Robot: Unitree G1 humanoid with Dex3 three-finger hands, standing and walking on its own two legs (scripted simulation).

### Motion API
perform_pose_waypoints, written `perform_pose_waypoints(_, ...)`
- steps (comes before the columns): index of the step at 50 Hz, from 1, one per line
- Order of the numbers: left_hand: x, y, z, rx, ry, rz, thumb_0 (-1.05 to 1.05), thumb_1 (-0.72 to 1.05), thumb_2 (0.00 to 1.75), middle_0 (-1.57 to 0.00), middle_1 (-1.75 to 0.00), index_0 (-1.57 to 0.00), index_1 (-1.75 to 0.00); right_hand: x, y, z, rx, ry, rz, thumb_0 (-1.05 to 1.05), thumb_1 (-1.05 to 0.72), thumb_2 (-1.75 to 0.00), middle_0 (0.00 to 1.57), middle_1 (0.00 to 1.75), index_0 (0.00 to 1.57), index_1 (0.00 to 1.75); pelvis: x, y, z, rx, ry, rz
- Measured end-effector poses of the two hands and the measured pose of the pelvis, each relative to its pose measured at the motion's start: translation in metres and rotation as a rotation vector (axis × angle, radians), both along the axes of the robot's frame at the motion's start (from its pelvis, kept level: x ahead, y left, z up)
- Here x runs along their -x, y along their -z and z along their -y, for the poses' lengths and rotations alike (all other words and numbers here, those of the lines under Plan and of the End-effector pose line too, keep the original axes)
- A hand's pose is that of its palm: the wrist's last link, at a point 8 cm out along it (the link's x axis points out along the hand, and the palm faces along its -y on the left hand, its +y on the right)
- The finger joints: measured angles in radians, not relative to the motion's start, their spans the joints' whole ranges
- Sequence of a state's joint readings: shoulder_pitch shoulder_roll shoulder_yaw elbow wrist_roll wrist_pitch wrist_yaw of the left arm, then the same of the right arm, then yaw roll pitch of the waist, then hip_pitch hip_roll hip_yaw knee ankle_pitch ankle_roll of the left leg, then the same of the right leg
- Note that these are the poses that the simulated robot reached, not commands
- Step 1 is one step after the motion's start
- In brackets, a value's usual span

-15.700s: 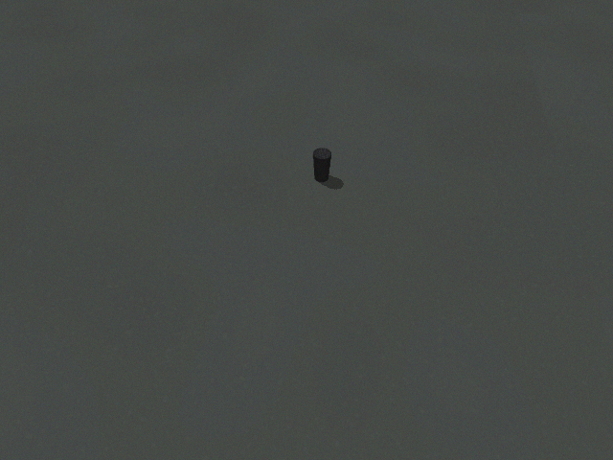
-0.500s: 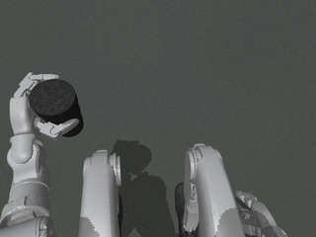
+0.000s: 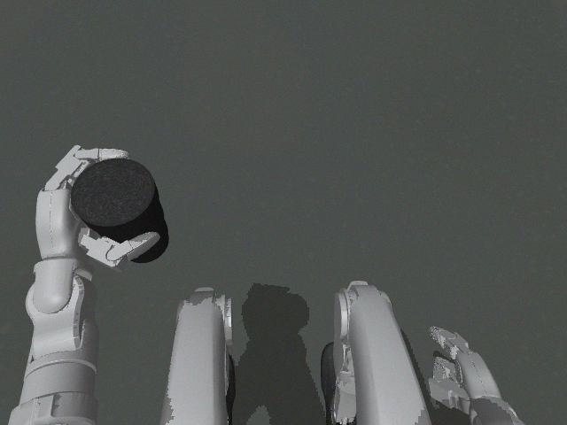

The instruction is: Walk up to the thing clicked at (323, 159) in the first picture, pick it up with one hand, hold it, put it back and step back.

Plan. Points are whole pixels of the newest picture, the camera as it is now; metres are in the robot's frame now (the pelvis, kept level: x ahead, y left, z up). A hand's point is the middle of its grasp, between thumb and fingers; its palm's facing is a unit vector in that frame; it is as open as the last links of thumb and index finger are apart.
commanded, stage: lift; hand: left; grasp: from the side
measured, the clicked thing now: (131, 219) +0.39 +0.21 -0.03
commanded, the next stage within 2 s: hold in 1.54 s
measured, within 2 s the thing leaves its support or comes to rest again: neither
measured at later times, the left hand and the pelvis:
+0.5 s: hand (44, 136) +0.38 +0.20 +0.18, palm faces +0.15 -0.99 -0.05, open 11.7 cm; pelvis +0.04 +0.00 +0.15, yaw +1 degrees
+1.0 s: hand out of the picture +0.38 +0.19 +0.26, palm faces +0.13 -0.99 -0.04, open 11.7 cm; pelvis +0.05 +0.00 +0.22, yaw +2 degrees
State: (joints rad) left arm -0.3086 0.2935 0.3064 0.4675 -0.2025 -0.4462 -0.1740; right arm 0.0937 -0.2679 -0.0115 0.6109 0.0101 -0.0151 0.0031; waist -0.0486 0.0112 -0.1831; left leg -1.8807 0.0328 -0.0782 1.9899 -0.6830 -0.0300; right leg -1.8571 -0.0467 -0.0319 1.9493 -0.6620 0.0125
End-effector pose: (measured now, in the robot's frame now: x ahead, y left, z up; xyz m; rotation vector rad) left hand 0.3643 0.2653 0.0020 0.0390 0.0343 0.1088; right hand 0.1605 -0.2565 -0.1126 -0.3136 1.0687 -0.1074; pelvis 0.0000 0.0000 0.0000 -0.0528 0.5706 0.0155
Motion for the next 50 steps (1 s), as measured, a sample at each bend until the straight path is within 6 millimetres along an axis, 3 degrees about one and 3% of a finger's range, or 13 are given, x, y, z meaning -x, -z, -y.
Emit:
perform_pose_waypoints(9, 0.005, -0.067, 0.005, -0.016, -0.012, -0.011, 0.03, -0.57, 1.10, -0.71, -0.97, -0.59, -0.99, -0.017, -0.051, -0.009, -0.026, 0.022, 0.046, 0.01, -0.92, -0.90, 0.20, 0.30, 0.20, 0.30, -0.011, -0.051, -0.001, -0.003, -0.005, 0.032)
perform_pose_waypoints(19, 0.013, -0.142, 0.015, -0.006, -0.030, -0.029, 0.03, -0.57, 1.10, -0.71, -0.98, -0.59, -0.99, -0.028, -0.123, -0.018, -0.043, 0.038, 0.098, 0.01, -0.92, -0.90, 0.20, 0.30, 0.20, 0.30, -0.028, -0.117, -0.001, -0.005, -0.011, 0.107)
perform_pose_waypoints(26, 0.010, -0.183, 0.014, -0.007, -0.040, -0.023, 0.03, -0.57, 1.10, -0.70, -0.98, -0.59, -0.99, -0.031, -0.168, -0.018, -0.036, 0.038, 0.129, 0.01, -0.91, -0.90, 0.20, 0.30, 0.20, 0.30, -0.037, -0.155, -0.002, -0.007, -0.017, 0.171)
perform_pose_waypoints(36, 0.011, -0.222, 0.016, -0.002, -0.014, -0.024, 0.03, -0.57, 1.10, -0.70, -0.98, -0.59, -0.99, -0.024, -0.208, -0.015, -0.033, 0.040, 0.121, 0.01, -0.91, -0.90, 0.20, 0.30, 0.20, 0.30, -0.045, -0.192, -0.002, -0.013, -0.021, 0.244)
perform_pose_waypoints(50, 0.009, -0.262, 0.026, 0.005, -0.019, -0.007, 0.03, -0.57, 1.10, -0.70, -0.98, -0.59, -0.99, -0.024, -0.236, -0.023, -0.059, 0.037, 0.113, 0.01, -0.92, -0.90, 0.20, 0.30, 0.20, 0.30, -0.054, -0.225, -0.001, -0.025, -0.022, 0.317)
